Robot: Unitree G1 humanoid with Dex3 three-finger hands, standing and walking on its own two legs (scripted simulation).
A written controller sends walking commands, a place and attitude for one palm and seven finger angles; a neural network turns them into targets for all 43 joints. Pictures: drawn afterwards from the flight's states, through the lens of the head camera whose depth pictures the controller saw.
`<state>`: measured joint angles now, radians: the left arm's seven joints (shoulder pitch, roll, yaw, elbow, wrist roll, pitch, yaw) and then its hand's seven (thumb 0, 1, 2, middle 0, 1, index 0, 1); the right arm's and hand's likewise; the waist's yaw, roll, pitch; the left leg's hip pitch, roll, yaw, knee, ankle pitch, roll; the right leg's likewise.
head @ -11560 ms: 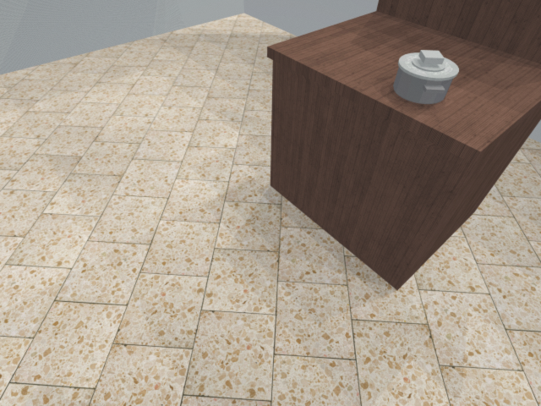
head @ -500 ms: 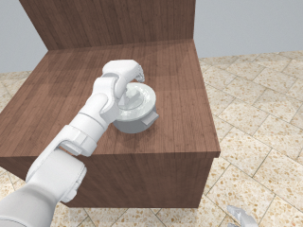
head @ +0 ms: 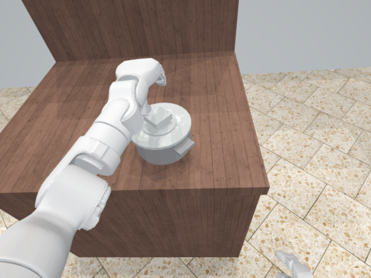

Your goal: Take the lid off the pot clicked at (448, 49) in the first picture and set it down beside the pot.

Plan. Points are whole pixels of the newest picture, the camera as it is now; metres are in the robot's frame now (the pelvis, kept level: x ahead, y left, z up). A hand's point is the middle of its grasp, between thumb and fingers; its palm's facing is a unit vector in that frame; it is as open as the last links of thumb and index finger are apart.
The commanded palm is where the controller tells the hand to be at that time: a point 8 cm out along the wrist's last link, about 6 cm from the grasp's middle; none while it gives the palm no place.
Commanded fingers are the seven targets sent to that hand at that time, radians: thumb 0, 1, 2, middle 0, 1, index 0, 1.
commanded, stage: move the open hand above the knob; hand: left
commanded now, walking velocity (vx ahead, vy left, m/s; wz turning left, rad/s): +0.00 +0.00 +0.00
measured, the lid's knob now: (157, 117) +0.48 +0.08 +0.09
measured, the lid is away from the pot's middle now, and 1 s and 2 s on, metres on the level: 0.00 0.00 0.00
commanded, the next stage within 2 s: lower the open fingers around the knob in 1.86 s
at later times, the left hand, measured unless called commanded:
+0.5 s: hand (155, 105) +0.45 +0.07 +0.15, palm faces -0.22 -0.01 -0.98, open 10.0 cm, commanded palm +0.44 +0.08 +0.22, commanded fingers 0.00 -0.31 1.49 -0.85 -0.08 -0.85 -0.08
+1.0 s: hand (152, 108) +0.45 +0.08 +0.15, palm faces -0.24 -0.02 -0.97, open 10.0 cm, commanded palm +0.43 +0.08 +0.22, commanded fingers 0.00 -0.31 1.49 -0.85 -0.08 -0.85 -0.08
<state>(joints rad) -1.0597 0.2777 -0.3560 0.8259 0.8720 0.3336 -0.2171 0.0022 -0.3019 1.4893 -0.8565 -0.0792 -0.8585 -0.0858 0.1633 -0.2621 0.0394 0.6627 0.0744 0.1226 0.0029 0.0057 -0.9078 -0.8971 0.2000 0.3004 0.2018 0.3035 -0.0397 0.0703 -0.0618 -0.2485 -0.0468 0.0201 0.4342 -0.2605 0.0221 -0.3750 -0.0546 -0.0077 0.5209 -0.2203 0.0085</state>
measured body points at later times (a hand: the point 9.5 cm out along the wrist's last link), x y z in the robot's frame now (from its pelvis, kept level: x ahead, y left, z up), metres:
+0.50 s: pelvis +0.01 +0.00 +0.00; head +0.02 -0.05 +0.45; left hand +0.46 +0.07 +0.21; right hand +0.15 -0.24 -0.13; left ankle -0.03 +0.11 -0.74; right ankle +0.03 -0.12 -0.74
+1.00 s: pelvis +0.00 +0.00 +0.00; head +0.02 -0.04 +0.45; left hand +0.46 +0.08 +0.20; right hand +0.16 -0.23 -0.13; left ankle -0.03 +0.11 -0.74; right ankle +0.03 -0.12 -0.74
